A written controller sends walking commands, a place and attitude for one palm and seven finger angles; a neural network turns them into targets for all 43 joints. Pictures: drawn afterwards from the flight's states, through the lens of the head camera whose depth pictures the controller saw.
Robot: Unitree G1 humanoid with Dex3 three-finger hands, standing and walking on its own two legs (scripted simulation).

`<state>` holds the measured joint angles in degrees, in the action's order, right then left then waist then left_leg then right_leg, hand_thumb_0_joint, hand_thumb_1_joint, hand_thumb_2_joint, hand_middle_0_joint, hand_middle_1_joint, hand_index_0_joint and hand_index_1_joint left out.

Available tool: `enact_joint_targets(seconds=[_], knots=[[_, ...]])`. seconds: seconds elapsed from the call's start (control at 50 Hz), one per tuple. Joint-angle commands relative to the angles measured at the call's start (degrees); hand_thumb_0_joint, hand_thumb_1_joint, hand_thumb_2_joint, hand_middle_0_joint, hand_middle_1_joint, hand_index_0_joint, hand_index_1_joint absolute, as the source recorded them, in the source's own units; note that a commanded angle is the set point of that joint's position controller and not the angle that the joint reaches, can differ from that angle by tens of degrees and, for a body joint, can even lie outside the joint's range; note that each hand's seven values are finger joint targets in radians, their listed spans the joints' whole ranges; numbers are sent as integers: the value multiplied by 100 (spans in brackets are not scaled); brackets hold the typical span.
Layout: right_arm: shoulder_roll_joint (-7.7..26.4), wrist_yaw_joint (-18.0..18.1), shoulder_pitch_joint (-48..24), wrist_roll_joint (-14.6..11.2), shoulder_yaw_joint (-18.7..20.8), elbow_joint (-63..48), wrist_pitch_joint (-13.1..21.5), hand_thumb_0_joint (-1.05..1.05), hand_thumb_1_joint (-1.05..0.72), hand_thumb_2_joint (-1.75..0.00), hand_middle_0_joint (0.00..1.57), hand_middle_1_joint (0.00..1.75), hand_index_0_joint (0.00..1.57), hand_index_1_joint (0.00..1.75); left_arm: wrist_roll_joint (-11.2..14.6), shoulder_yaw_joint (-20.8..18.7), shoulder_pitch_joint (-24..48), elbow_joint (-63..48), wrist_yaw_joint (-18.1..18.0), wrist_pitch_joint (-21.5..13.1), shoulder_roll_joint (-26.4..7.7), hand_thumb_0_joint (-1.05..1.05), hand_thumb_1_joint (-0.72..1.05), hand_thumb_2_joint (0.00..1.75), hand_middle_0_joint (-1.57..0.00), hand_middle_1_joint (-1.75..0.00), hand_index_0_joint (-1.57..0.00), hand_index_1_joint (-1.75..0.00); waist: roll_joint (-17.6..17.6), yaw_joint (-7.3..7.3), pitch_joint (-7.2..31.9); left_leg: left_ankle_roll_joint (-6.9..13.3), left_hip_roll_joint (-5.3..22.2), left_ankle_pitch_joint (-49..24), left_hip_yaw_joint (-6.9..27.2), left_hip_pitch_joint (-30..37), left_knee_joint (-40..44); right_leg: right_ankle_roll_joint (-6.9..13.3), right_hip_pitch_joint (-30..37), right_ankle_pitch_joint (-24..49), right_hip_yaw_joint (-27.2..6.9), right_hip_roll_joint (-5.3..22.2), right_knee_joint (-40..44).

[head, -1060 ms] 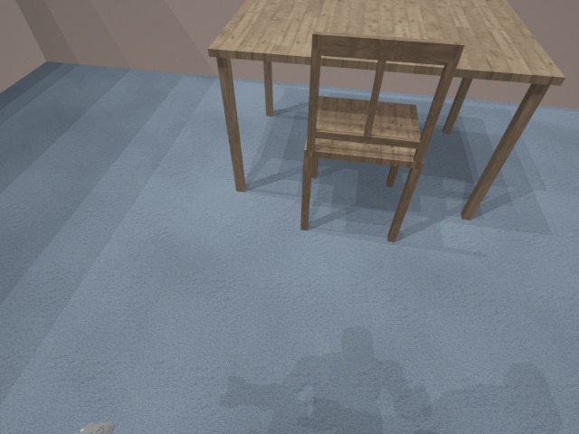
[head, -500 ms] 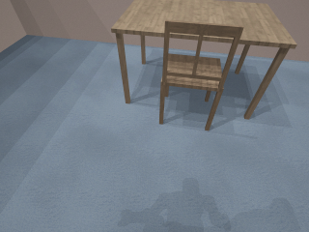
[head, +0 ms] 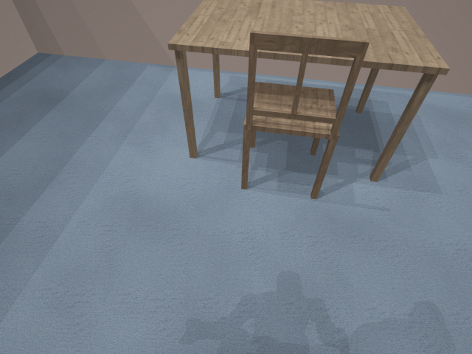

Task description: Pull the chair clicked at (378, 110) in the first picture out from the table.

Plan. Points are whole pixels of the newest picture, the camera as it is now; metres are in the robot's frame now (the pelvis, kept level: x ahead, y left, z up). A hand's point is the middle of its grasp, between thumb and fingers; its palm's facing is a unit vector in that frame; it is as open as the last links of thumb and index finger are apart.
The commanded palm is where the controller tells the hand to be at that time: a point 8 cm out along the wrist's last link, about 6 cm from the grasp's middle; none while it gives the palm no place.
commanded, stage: look at it before walking up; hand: left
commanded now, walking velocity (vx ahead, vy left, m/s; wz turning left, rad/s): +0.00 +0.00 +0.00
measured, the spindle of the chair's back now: (299, 85) +1.10 -0.19 -0.11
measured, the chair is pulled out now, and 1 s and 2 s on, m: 0.00 0.00 0.00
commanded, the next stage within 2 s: walk to a spot facing it in 0.38 s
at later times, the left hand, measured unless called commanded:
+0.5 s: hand out of the picture +0.07 +0.25 -0.15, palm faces -0.01 -0.94 -0.34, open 7.4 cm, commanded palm none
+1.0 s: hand out of the picture +0.04 +0.17 -0.17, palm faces -0.12 -0.96 -0.24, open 7.4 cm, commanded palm none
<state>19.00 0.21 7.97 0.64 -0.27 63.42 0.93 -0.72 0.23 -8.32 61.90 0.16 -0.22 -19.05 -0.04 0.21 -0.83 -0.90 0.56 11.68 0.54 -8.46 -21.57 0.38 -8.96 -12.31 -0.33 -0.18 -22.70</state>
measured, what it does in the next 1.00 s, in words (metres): lifts its left foot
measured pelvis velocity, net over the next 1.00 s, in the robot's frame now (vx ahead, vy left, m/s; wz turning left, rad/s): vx -0.02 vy -0.02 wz -0.20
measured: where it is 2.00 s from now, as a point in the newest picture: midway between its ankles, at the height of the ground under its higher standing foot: outside the picture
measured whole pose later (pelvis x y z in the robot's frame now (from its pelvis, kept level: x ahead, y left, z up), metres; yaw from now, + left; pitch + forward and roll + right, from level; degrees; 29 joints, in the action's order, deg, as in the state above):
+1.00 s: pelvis -0.02 -0.02 -0.01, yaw -11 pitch +0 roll +1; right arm 14.0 0.4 9.7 1.1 3.1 55.5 -2.7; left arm -1.3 -2.1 -16.8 53.2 0.3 1.9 -10.3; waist 1.4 2.4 -3.7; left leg -2.8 1.9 24.9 -0.6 -25.1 -58.9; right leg 3.1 -18.9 -14.1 -5.9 -4.8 -32.9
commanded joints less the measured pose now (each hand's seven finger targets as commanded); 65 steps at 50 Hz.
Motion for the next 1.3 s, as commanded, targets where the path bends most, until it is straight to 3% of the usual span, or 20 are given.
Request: enact_joint_targets(seconds=[0.0, 0.5, 0.58, 0.7, 0.76, 0.8, 0.82, 0.84, 0.86, 0.88, 0.92, 0.98, 1.08, 1.14, 1.16, 1.18, 1.2, 1.22, 1.24, 1.28], knots=[[1154, 60, -276, -12, 221, -342, 131, 0, -90, -90, 20, 30, 20, 30, 10, -228, 221, -363, -79, -145, -1184, 0, 90, 90, -20, -30, -20, -30, 12, -9, 226, 228, 612, -687, 499, 36, 337, 153, -11, 606, -612, 688, 426], [1230, 91, -300, -16, 242, -347, 135, 0, -90, -90, 20, 30, 20, 30, 3, -253, 194, -349, -69, -125, -1229, 0, 90, 90, -20, -30, -20, -30, 39, -12, 192, 214, 682, -916, 389, 282, 363, 154, -20, 1030, -644, 658, 438], [544, 134, 138, -7, 185, -424, -13, 0, -90, -90, 20, 30, 20, 30, -5, -209, -174, -429, -89, 102, -603, 0, 90, 90, -20, -30, -20, -30, -32, -55, 125, 104, 735, -656, 56, 177, -8, 94, -435, 1218, -825, 564, -6], [703, 168, 145, 9, 417, -923, -101, 0, -90, -90, 20, 30, 20, 30, -44, -341, -425, -892, -13, 217, -498, 0, 90, 90, -20, -30, -20, -30, 419, -10, 99, 350, 1207, -240, 176, -79, -143, 53, -1112, 855, -706, 163, -1073], [713, 160, -10, 15, 517, -1143, -84, 0, -90, -90, 20, 30, 20, 30, -52, -398, -680, -1027, 26, 241, -309, 0, 90, 90, -20, -30, -20, -30, 866, 121, 177, 638, 1665, -607, 254, -391, -199, -17, -1075, -201, -322, -13, -1974], [666, 139, -201, 20, 555, -1266, -92, 0, -90, -90, 20, 30, 20, 30, -50, -445, -994, -1043, 48, 233, -194, 0, 90, 90, -20, -30, -20, -30, 899, 290, 163, 657, 1733, -729, -8, -671, -626, -25, -764, -597, -140, 69, -1799], [601, 132, -294, 14, 566, -1340, -127, 0, -90, -90, 20, 30, 20, 30, -78, -499, -1233, -1015, 45, 198, -314, 0, 90, 90, -20, -30, -20, -30, 321, 432, 173, 389, 1399, -358, -323, -1064, -1419, 81, -413, 316, -511, 219, -1198], [233, 119, -302, -12, 530, -1487, -182, 0, -90, -90, 20, 30, 20, 30, -149, -589, -1338, -1066, -16, 141, -744, 0, 90, 90, -20, -30, -20, -30, -1491, 455, 131, -104, 460, 1136, -911, -1862, -2921, 454, -310, 823, -2337, 1123, -198], [113, 113, -464, 2, 469, -1614, -226, 0, -90, -90, 20, 30, 20, 30, -78, -608, -1544, -1096, -69, 110, -909, 0, 90, 90, -20, -30, -20, -30, -1992, 595, 24, -198, -37, 2366, -285, -2361, -3987, 936, -533, 538, -3823, 1724, 843], [169, 98, -461, 4, 483, -1594, -229, 0, -90, -90, 20, 30, 20, 30, -52, -620, -1350, -1158, -111, 122, -838, 0, 90, 90, -20, -30, -20, -30, -1477, 451, -103, -137, 131, 2044, 240, -2557, -4410, 1136, -612, -732, -3965, 1660, 1165], [234, 29, -125, 41, 504, -1459, -132, 0, -90, -90, 20, 30, 20, 30, -41, -593, -834, -1315, -99, 81, -598, 0, 90, 90, -20, -30, -20, -30, -657, 131, 71, -162, 363, 1335, 204, -2481, -4226, 1083, -425, -1461, -3286, 1251, 933], [46, -1, -106, 59, 488, -1437, -77, 0, -90, -90, 20, 30, 20, 30, -65, -612, -1011, -1262, -62, -13, -466, 0, 90, 90, -20, -30, -20, -30, -677, 191, 247, -196, 212, 1153, -41, -2111, -3459, 1039, -337, -1428, -2850, 911, 901], [-154, -12, -149, 9, 476, -1598, 38, 0, -90, -90, 20, 30, 20, 30, -82, -676, -1209, -1209, -15, -44, -494, 0, 90, 90, -20, -30, -20, -30, -881, 292, 175, -123, -36, 1253, -160, -1578, -2216, 1087, -503, -1618, -2949, 756, 987], [-170, 34, 236, -31, 465, -1580, 128, 0, -90, -90, 20, 30, 20, 30, -81, -702, -1001, -1292, -7, -18, -472, 0, 90, 90, -20, -30, -20, -30, -1016, 123, 267, -26, -200, 1136, -167, -616, -1123, 952, -925, -1392, -2913, 547, 739], [-137, 71, 632, -43, 467, -1477, 169, 0, -90, -90, 20, 30, 20, 30, -60, -706, -795, -1353, -3, 2, -423, 0, 90, 90, -20, -30, -20, -30, -957, -90, 339, 22, -199, 798, -139, 268, -391, 768, -1484, -1483, -2725, 323, 406], [92, 149, 1088, -53, 517, -1323, 214, 0, -90, -90, 20, 30, 20, 30, -41, -666, -673, -1436, 23, 2, -218, 0, 90, 90, -20, -30, -20, -30, -384, -301, 448, 127, 229, 953, 187, 1539, 150, 518, -2450, -1693, -2351, -16, -226], [683, 203, 1489, 21, 636, -1272, 236, 0, -90, -90, 20, 30, 20, 30, 5, -600, -629, -1573, 99, 0, 187, 0, 90, 90, -20, -30, -20, -30, 1294, -537, 442, 499, 1732, 2456, 1996, 2293, 1008, 233, -3728, -2017, -1381, -700, -1762], [955, 204, 1559, -8, 680, -1372, 230, 0, -90, -90, 20, 30, 20, 30, -29, -640, -236, -1810, 154, -94, 116, 0, 90, 90, -20, -30, -20, -30, 1420, -564, -15, 944, 2761, 2949, 2824, 1626, 1409, -5, -4051, -1832, -522, -269, -2774], [748, 150, 1308, 60, 614, -1397, 221, 0, -90, -90, 20, 30, 20, 30, -104, -705, -122, -1765, 204, -85, -28, 0, 90, 90, -20, -30, -20, -30, 903, -447, -337, 1102, 2735, 3155, 2769, 795, 1551, -40, -3861, -1449, -470, -9, -3483], [222, 151, 913, 52, 441, -1383, 295, 0, -90, -90, 20, 30, 20, 30, -153, -718, -325, -1485, 305, -16, 27, 0, 90, 90, -20, -30, -20, -30, 583, -88, -767, 779, 2010, 1972, 1448, 218, 1465, -132, -3726, -508, -309, 243, -4159]])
